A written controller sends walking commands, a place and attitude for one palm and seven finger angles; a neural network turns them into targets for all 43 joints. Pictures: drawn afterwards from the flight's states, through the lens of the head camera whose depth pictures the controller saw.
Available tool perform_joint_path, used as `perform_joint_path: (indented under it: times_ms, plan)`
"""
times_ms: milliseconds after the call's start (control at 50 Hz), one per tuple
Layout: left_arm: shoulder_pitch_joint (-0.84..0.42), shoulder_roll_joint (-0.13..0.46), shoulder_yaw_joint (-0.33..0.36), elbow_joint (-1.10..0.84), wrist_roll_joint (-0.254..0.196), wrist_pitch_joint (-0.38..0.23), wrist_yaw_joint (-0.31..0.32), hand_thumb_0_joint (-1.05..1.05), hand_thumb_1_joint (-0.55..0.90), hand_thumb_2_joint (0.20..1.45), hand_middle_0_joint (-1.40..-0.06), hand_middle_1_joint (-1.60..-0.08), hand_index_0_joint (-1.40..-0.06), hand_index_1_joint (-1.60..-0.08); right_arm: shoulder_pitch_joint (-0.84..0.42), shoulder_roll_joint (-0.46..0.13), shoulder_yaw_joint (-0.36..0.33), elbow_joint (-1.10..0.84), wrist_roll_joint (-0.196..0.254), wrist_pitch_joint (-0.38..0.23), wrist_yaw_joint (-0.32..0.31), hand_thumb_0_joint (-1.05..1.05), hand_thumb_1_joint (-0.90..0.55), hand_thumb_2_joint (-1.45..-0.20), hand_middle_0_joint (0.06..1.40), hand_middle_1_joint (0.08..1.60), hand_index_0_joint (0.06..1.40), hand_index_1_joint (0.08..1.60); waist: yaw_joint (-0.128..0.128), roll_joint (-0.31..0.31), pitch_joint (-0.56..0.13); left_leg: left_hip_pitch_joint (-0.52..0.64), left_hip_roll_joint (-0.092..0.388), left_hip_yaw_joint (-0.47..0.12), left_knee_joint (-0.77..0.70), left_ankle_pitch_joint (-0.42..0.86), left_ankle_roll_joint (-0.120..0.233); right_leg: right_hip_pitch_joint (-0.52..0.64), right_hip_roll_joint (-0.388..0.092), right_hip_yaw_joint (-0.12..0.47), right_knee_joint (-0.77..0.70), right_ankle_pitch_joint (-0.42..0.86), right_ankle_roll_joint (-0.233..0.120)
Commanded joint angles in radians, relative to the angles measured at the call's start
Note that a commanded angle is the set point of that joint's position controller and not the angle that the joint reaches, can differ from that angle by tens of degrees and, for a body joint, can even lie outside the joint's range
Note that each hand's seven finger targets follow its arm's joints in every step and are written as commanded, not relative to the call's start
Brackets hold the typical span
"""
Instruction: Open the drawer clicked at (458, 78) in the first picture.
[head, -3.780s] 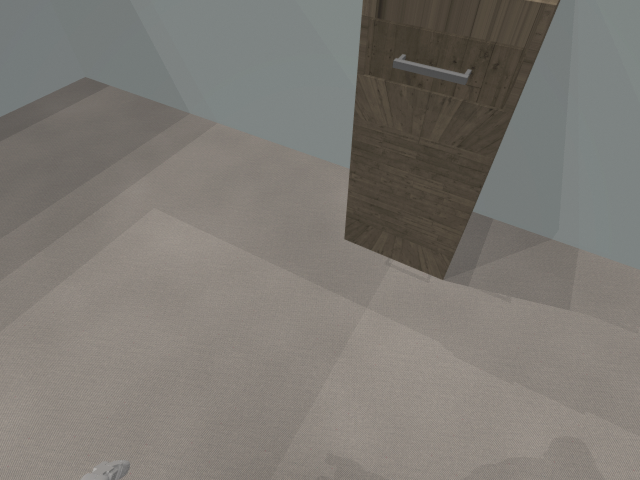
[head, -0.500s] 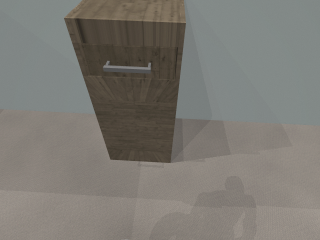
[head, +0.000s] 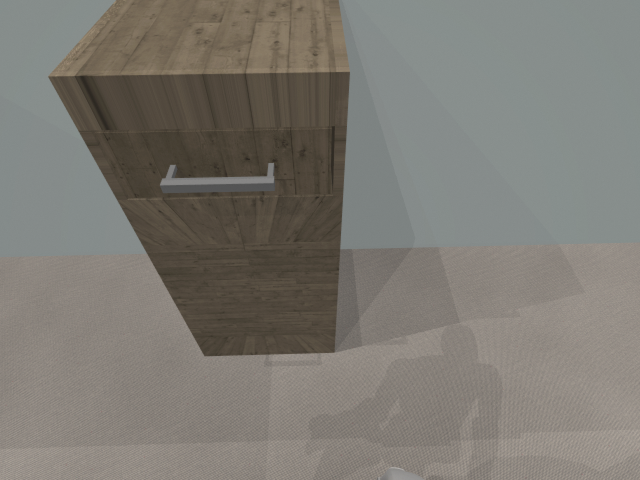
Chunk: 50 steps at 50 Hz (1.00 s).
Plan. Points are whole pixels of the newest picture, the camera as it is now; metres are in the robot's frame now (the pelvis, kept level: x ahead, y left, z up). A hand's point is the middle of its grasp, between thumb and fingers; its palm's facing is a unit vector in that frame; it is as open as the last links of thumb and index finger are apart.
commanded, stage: come to a stop and stand still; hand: left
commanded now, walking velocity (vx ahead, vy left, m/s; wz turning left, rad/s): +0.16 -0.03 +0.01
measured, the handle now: (220, 177) +0.58 +0.19 +0.03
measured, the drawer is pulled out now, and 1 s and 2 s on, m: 0.00 0.00 0.00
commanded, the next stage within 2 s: look again from close up in 1.32 s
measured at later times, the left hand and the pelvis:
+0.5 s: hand out of the picture +0.10 +0.20 -0.18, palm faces +0.10 -0.97 -0.23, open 7.3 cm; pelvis +0.05 +0.00 -0.01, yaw +2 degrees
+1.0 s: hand out of the picture +0.03 +0.18 -0.17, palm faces +0.03 -0.98 -0.21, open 7.4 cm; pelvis +0.03 +0.01 +0.00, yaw +0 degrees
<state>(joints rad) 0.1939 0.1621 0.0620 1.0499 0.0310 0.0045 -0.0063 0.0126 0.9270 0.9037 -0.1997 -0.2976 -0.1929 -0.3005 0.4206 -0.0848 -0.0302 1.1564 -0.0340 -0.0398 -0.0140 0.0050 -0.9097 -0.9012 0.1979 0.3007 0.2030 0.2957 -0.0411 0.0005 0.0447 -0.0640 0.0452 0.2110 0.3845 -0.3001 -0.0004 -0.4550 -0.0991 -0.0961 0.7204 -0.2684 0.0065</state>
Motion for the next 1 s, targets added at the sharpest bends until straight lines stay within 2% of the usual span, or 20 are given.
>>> perform_joint_path:
  times_ms: [0,20,40,60,80,120,160,220,340,400,440,460,500,520,600,720,780,840,860,980]
  plan:
    - [0.075,0.026,0.006,-0.021,-0.002,-0.033,0.000,0.000,0.900,0.900,-0.200,-0.300,-0.200,-0.300,0.022,-0.153,-0.037,-0.026,0.006,-0.005,-0.012,0.000,-0.900,-0.900,0.200,0.300,0.200,0.300,0.052,0.045,0.039,-0.159,0.221,-0.146,-0.022,0.147,0.102,0.231,0.057,-0.059,-0.188,0.084,-0.011]
    - [0.163,0.058,0.013,0.006,0.000,-0.042,0.005,0.000,0.900,0.900,-0.200,-0.300,-0.200,-0.300,0.017,-0.135,-0.032,-0.024,0.013,-0.008,-0.010,0.000,-0.900,-0.900,0.200,0.300,0.200,0.300,0.095,-0.018,-0.004,-0.210,0.172,-0.100,0.110,0.137,0.070,0.367,0.024,-0.007,-0.252,0.112,-0.026]
    - [0.256,0.134,0.024,0.032,0.006,-0.057,0.018,0.000,0.900,0.900,-0.200,-0.300,-0.200,-0.300,0.037,-0.084,-0.019,-0.034,0.021,-0.011,-0.005,0.000,-0.900,-0.900,0.200,0.300,0.200,0.300,0.121,-0.198,-0.074,-0.357,0.069,-0.015,0.339,-0.043,0.016,0.521,-0.177,0.233,-0.311,0.225,-0.089]
    - [0.298,0.195,0.026,0.033,-0.009,-0.059,0.025,0.000,0.900,0.900,-0.200,-0.300,-0.200,-0.300,0.040,-0.071,-0.007,-0.060,0.027,-0.002,-0.008,0.000,-0.900,-0.900,0.200,0.300,0.200,0.300,0.106,-0.261,-0.120,-0.399,0.009,-0.067,0.524,-0.320,-0.007,0.530,-0.325,0.395,-0.396,0.463,-0.172]
    - [0.229,0.179,0.016,0.022,-0.018,-0.062,0.031,0.000,0.900,0.900,-0.200,-0.300,-0.200,-0.300,0.033,-0.083,-0.010,-0.052,0.029,0.016,-0.015,0.000,-0.900,-0.900,0.200,0.300,0.200,0.300,0.085,-0.233,-0.142,-0.324,0.038,-0.159,0.566,-0.316,-0.009,0.411,-0.314,0.368,-0.417,0.564,-0.181]
    - [0.072,0.114,0.005,-0.016,-0.009,-0.049,0.050,0.000,0.900,0.900,-0.200,-0.300,-0.200,-0.300,0.014,-0.064,-0.007,-0.038,0.032,0.035,-0.022,0.000,-0.900,-0.900,0.200,0.300,0.200,0.300,0.042,-0.135,-0.052,-0.301,0.069,-0.193,0.559,-0.251,-0.015,0.279,-0.285,0.262,-0.390,0.664,-0.201]
    - [0.052,0.119,0.008,-0.032,-0.005,-0.035,0.058,0.000,0.900,0.900,-0.200,-0.300,-0.200,-0.300,-0.018,-0.057,-0.010,-0.045,0.033,0.056,-0.023,0.000,-0.900,-0.900,0.200,0.300,0.200,0.300,0.044,-0.068,-0.062,-0.293,0.043,-0.183,0.522,-0.226,-0.024,0.276,-0.259,0.186,-0.346,0.773,-0.201]
    - [0.055,0.158,0.026,-0.045,-0.005,-0.016,0.063,0.000,0.900,0.900,-0.200,-0.300,-0.200,-0.300,-0.068,-0.090,-0.025,-0.087,0.024,0.081,-0.016,0.000,-0.900,-0.900,0.200,0.300,0.200,0.300,0.060,-0.084,-0.080,-0.341,0.011,-0.179,0.565,-0.188,-0.040,0.304,-0.271,0.170,-0.340,0.795,-0.213]
    - [-0.010,0.188,0.033,-0.098,0.004,0.000,0.057,0.000,0.900,0.900,-0.200,-0.300,-0.200,-0.300,-0.156,-0.136,-0.041,-0.171,0.021,0.091,0.000,0.000,-0.900,-0.900,0.200,0.300,0.200,0.300,0.049,-0.171,-0.100,-0.323,-0.004,-0.188,0.519,-0.139,-0.048,0.268,-0.241,0.132,-0.352,0.628,-0.195]
    - [-0.007,0.195,0.032,-0.098,0.007,0.006,0.050,0.000,0.900,0.900,-0.200,-0.300,-0.200,-0.300,-0.171,-0.139,-0.037,-0.190,0.024,0.077,0.001,0.000,-0.900,-0.900,0.200,0.300,0.200,0.300,0.046,-0.184,-0.115,-0.248,-0.011,-0.161,0.342,-0.091,-0.040,0.266,-0.209,0.136,-0.334,0.496,-0.176]
    - [-0.014,0.198,0.031,-0.099,-0.002,0.012,0.047,0.000,0.900,0.900,-0.200,-0.300,-0.200,-0.300,-0.136,-0.152,-0.032,-0.180,0.020,0.066,0.001,0.000,-0.900,-0.900,0.200,0.300,0.200,0.300,0.023,-0.160,-0.110,-0.117,-0.019,-0.132,0.137,0.065,-0.035,0.199,-0.175,0.121,-0.294,0.353,-0.120]
    - [-0.003,0.179,0.024,-0.097,-0.008,0.016,0.043,0.000,0.900,0.900,-0.200,-0.300,-0.200,-0.300,-0.125,-0.176,-0.033,-0.177,0.018,0.057,0.002,0.000,-0.900,-0.900,0.200,0.300,0.200,0.300,0.018,-0.087,-0.114,-0.043,0.010,-0.152,0.038,0.143,-0.025,0.159,-0.135,0.101,-0.239,0.264,-0.082]
    - [0.035,0.095,0.003,-0.116,-0.014,0.027,0.036,0.000,0.900,0.900,-0.200,-0.300,-0.200,-0.300,-0.179,-0.304,-0.045,-0.224,0.007,0.051,0.003,0.000,-0.900,-0.900,0.200,0.300,0.200,0.300,0.040,0.256,-0.058,-0.164,0.309,-0.459,-0.117,0.344,0.110,0.081,0.032,-0.010,-0.013,-0.216,0.012]
    - [0.016,0.103,0.001,-0.110,-0.010,0.038,0.040,0.000,0.900,0.900,-0.200,-0.300,-0.200,-0.300,-0.231,-0.295,-0.041,-0.230,0.005,0.048,-0.008,0.000,-0.900,-0.900,0.200,0.300,0.200,0.300,0.035,0.274,-0.041,-0.232,0.306,-0.487,-0.174,0.298,0.148,0.083,0.047,0.069,0.114,-0.282,0.015]
    - [0.093,0.112,0.004,-0.044,-0.006,0.030,0.027,0.000,0.900,0.900,-0.200,-0.300,-0.200,-0.300,-0.302,-0.234,-0.018,-0.224,0.014,0.040,-0.022,0.000,-0.900,-0.900,0.200,0.300,0.200,0.300,0.077,0.129,-0.039,-0.151,0.190,-0.309,-0.131,0.299,0.139,0.050,0.050,0.112,0.255,-0.153,0.010]
    - [0.064,0.080,-0.029,-0.033,-0.014,0.016,0.035,0.000,0.900,0.900,-0.200,-0.300,-0.200,-0.300,-0.187,-0.230,-0.027,-0.146,0.019,0.032,-0.023,0.000,-0.900,-0.900,0.200,0.300,0.200,0.300,0.027,0.105,-0.083,0.030,0.202,-0.325,-0.084,0.503,0.162,0.131,0.037,0.068,-0.097,-0.172,0.031]
    - [0.146,0.090,-0.032,0.019,-0.016,0.000,0.043,0.000,0.900,0.900,-0.200,-0.300,-0.200,-0.300,-0.180,-0.211,-0.023,-0.121,0.032,0.026,-0.020,0.000,-0.900,-0.900,0.200,0.300,0.200,0.300,0.057,0.048,-0.104,-0.035,0.140,-0.284,-0.016,0.434,0.091,0.302,0.021,0.081,-0.379,0.085,0.022]
    - [0.130,0.120,-0.040,0.037,-0.016,-0.013,0.047,0.000,0.900,0.900,-0.200,-0.300,-0.200,-0.300,-0.184,-0.165,-0.009,-0.103,0.034,0.024,-0.008,0.000,-0.900,-0.900,0.200,0.300,0.200,0.300,0.033,-0.001,-0.062,-0.070,0.064,-0.235,-0.030,0.304,0.021,0.293,-0.065,0.147,-0.370,0.248,-0.024]
    - [0.118,0.117,-0.039,0.045,-0.016,-0.020,0.047,0.000,0.900,0.900,-0.200,-0.300,-0.200,-0.300,-0.180,-0.164,-0.008,-0.092,0.028,0.029,-0.010,0.000,-0.900,-0.900,0.200,0.300,0.200,0.300,0.028,-0.117,-0.052,-0.060,0.062,-0.223,-0.018,0.292,0.016,0.275,-0.046,0.155,-0.369,0.263,-0.024]
    - [0.112,0.091,-0.049,0.056,-0.022,-0.013,0.048,0.000,0.900,0.900,-0.200,-0.300,-0.200,-0.300,-0.147,-0.163,0.007,-0.035,0.026,0.033,-0.008,0.000,-0.900,-0.900,0.200,0.300,0.200,0.300,0.033,-0.045,0.050,-0.087,0.061,-0.222,-0.084,0.117,0.013,0.203,-0.026,0.153,-0.428,0.004,-0.020]
